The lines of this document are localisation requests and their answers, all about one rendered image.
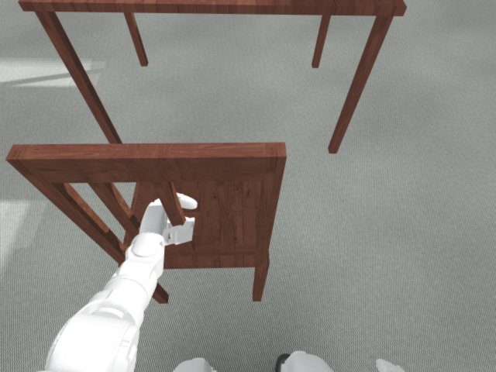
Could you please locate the chair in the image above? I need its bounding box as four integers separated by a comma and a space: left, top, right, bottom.
5, 143, 287, 304

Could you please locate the right robot foot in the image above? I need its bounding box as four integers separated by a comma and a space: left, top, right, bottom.
275, 353, 290, 372

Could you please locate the robot right shin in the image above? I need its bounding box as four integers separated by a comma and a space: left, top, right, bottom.
286, 351, 307, 360

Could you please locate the left robot upper arm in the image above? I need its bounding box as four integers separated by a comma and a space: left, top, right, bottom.
37, 313, 140, 372

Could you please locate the left robot forearm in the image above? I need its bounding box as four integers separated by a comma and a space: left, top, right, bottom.
45, 232, 164, 370

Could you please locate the robot left hand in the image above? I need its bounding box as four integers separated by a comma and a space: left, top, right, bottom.
139, 192, 197, 246

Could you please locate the table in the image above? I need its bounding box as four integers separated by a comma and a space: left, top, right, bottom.
18, 0, 407, 153

